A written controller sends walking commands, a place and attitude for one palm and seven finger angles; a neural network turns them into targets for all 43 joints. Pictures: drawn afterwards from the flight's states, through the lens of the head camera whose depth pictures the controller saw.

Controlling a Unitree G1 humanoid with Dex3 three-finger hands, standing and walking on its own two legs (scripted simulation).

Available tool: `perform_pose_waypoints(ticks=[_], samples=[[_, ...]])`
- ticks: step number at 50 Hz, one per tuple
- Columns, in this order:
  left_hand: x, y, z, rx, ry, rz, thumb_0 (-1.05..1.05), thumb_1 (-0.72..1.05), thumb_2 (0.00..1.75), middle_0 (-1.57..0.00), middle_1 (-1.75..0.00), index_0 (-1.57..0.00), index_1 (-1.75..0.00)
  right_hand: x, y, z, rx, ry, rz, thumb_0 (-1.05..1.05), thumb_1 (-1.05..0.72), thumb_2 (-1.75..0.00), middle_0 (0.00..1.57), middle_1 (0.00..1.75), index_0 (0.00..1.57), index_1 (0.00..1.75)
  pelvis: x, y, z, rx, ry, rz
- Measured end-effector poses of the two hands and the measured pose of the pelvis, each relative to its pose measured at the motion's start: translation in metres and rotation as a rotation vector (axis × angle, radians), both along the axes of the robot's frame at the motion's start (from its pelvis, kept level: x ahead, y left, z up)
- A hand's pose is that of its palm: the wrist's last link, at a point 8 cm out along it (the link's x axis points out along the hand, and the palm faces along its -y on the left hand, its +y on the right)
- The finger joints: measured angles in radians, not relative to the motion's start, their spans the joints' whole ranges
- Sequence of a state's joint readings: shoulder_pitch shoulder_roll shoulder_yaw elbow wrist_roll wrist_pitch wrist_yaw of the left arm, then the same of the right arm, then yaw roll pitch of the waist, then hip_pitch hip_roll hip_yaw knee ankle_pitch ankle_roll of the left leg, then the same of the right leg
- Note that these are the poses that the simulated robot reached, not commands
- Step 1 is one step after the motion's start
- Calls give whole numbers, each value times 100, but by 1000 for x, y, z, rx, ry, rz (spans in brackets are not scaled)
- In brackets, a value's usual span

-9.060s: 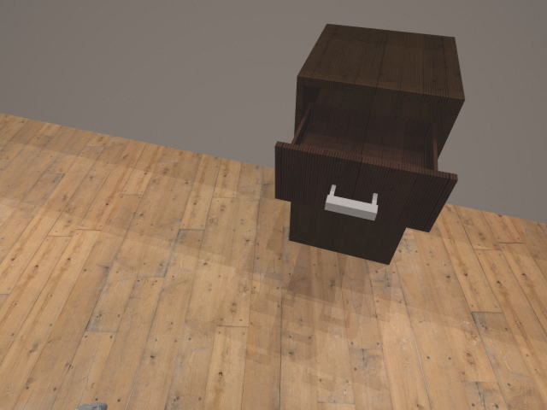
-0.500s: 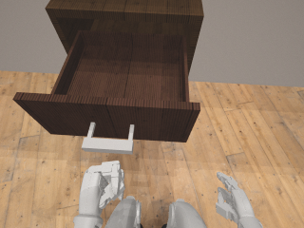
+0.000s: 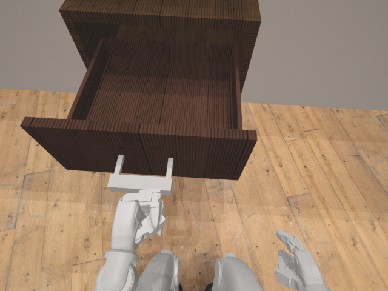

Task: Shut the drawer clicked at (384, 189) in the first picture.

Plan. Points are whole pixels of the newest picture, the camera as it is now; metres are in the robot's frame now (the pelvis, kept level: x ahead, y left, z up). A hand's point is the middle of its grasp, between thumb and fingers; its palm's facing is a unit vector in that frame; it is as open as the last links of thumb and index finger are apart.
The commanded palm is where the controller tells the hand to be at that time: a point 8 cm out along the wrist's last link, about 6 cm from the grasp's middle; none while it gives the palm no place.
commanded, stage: push the drawer shut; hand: left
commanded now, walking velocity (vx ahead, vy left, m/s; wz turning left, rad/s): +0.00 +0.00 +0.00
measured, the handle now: (143, 173) +0.34 +0.12 +0.03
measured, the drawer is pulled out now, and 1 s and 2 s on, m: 0.30 0.18 0.06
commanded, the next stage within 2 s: none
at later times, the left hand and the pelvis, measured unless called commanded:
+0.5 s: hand (165, 189) +0.31 +0.07 +0.02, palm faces -0.07 -1.00 -0.02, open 2.8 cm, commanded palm +0.32 +0.12 +0.03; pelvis -0.02 +0.01 +0.00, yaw +0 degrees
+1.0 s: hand (169, 159) +0.38 +0.07 +0.02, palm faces -0.04 -1.00 -0.04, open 2.8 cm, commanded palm +0.38 +0.12 +0.03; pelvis -0.02 +0.02 +0.00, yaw -1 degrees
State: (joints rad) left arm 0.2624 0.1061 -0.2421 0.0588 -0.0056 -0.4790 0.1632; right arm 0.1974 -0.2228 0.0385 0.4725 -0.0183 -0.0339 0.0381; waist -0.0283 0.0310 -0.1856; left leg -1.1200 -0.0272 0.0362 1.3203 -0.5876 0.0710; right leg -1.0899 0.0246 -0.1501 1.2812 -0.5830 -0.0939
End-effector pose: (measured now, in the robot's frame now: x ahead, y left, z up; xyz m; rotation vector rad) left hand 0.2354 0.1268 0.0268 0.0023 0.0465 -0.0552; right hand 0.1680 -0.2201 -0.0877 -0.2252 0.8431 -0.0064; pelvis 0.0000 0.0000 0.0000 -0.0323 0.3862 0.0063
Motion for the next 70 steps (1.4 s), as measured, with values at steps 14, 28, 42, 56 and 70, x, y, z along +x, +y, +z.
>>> perform_pose_waypoints(ticks=[14,28,42,56,70], samples=[[28,6,-4,11,-30,-17,-6,77,96,-140,-160,-140,-160,-16,1,-3,-16,39,-7,1,-90,-90,20,30,20,30,-15,5,0,-10,-14,7],[66,0,-4,23,-51,-13,-5,81,98,-140,-160,-140,-160,-49,-1,-8,-33,126,-49,1,-90,-90,20,30,20,30,-24,14,2,-10,-18,1],[102,-3,-3,34,-55,6,-5,82,98,-140,-160,-140,-160,-82,-9,-14,-44,231,-115,0,-90,-90,20,30,20,30,-23,17,4,-7,-6,-12],[137,-3,-4,43,-65,29,-6,79,97,-140,-160,-140,-160,-101,-16,-19,-56,295,-150,0,-90,-90,20,30,20,30,-22,15,3,-6,16,-16],[169,-5,-1,49,-65,49,-2,79,96,-140,-160,-140,-160,-128,-22,-21,-52,364,-190,0,-90,-90,20,30,20,30,-19,12,3,-2,36,-26]])
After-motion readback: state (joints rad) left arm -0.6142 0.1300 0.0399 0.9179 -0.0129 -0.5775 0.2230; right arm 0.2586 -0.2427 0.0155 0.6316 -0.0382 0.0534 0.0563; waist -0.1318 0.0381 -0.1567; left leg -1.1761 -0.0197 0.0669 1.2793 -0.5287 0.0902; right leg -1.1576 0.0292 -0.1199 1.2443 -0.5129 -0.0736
